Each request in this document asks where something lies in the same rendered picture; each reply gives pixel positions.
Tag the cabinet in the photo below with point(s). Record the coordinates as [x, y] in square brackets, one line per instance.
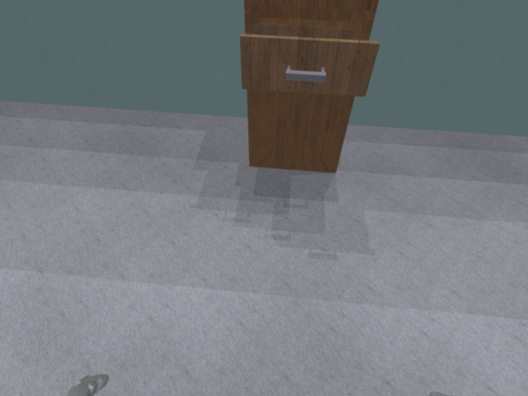
[293, 130]

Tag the drawer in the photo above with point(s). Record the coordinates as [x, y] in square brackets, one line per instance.
[347, 59]

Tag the left robot hand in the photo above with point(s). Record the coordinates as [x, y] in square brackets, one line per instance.
[88, 386]

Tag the handle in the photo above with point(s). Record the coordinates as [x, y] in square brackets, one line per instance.
[307, 76]

